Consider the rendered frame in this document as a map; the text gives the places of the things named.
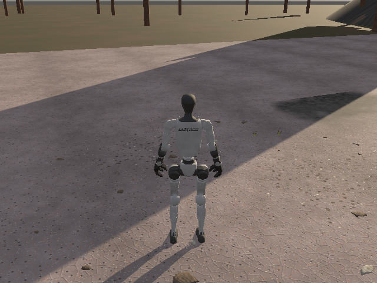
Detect right robot forearm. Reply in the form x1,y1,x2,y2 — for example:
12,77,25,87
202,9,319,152
210,143,221,166

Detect left robot forearm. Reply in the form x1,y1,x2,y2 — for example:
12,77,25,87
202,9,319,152
156,143,167,166

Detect robot left hand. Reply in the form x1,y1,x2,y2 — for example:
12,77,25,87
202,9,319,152
154,164,167,177

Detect robot right shin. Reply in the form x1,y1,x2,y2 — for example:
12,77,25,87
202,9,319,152
197,195,206,235

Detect robot left thigh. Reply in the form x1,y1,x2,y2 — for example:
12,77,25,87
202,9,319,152
168,164,180,206

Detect right robot upper arm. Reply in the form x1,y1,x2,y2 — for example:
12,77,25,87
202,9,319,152
201,119,216,152

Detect left robot upper arm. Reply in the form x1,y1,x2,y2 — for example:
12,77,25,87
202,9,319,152
161,119,176,152

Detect robot right hand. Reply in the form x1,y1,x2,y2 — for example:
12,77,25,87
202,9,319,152
209,164,223,177

